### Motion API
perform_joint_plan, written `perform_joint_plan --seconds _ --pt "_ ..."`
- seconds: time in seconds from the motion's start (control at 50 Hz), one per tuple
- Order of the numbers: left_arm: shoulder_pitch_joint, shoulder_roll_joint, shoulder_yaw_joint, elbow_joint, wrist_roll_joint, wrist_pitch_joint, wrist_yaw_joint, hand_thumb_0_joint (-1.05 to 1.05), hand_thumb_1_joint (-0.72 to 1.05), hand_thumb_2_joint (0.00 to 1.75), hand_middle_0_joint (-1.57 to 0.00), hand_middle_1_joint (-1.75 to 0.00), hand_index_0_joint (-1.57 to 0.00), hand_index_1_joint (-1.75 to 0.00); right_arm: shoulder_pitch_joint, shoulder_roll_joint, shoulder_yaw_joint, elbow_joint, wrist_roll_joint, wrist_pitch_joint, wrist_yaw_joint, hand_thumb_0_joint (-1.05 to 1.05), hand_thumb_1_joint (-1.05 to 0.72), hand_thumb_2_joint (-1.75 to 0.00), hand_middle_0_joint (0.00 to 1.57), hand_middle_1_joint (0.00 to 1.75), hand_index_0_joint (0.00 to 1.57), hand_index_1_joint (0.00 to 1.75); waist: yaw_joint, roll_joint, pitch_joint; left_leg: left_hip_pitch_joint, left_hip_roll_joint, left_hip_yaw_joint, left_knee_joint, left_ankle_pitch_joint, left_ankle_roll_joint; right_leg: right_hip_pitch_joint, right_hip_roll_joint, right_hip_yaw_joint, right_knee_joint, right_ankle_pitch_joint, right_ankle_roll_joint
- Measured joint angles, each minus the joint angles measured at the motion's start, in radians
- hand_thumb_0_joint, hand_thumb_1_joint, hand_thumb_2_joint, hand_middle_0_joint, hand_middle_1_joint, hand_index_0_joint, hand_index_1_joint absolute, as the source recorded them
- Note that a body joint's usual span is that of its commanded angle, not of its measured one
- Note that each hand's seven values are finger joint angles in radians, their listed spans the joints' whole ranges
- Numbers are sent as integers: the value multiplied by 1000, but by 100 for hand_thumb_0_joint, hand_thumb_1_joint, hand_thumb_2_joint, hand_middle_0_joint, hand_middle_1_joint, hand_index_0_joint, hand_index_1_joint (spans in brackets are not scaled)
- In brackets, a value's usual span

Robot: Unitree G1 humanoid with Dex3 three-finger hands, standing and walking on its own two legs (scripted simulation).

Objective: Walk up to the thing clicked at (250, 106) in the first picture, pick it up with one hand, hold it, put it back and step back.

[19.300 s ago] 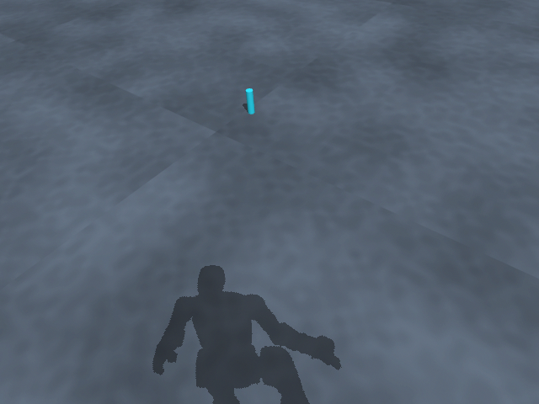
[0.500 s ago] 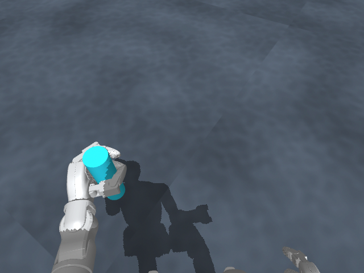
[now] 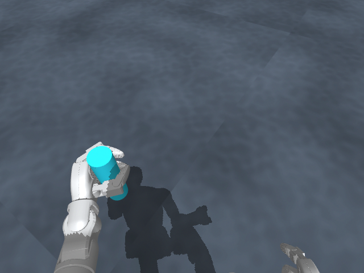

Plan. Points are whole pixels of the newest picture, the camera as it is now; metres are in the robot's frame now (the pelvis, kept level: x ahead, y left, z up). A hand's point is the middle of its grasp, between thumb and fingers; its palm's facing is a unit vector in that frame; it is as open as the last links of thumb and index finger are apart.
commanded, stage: hold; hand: left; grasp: from the side
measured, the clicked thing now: (110, 176) +0.34 +0.18 +0.03
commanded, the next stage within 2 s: crouch in 1.94 s
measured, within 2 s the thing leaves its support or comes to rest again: neither
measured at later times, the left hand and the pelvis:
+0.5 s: hand (115, 173) +0.33 +0.16 +0.05, palm faces +0.13 -0.99 -0.02, open 6.2 cm; pelvis +0.00 +0.00 +0.00, yaw +0 degrees
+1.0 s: hand (115, 174) +0.33 +0.16 +0.05, palm faces +0.12 -0.99 -0.02, open 6.2 cm; pelvis +0.00 +0.00 +0.00, yaw +0 degrees
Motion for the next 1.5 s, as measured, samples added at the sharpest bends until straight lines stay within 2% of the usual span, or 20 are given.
perform_joint_plan --seconds 0.24,0.48,1.5 --pt "16 -8 -11 -11 1 4 2 2 9 106 -92 -106 -96 -106 3 -2 -2 6 1 -8 4 0 -90 -89 20 30 20 30 2 1 2 24 0 0 -21 6 -2 22 0 -1 -18 3 -1" --pt "10 -4 6 10 -1 -15 -6 2 9 106 -92 -106 -95 -107 -6 -3 -5 8 -3 -8 5 0 -90 -90 20 30 20 30 -1 -1 4 19 0 0 -24 8 -4 16 1 -1 -16 3 -4" --pt "20 -8 -5 11 -1 -29 -8 2 9 106 -91 -106 -95 -107 -2 -3 -2 7 0 -13 6 1 -90 -90 20 30 20 30 1 -1 5 18 -1 -2 -20 12 -2 16 0 -1 -14 8 -2"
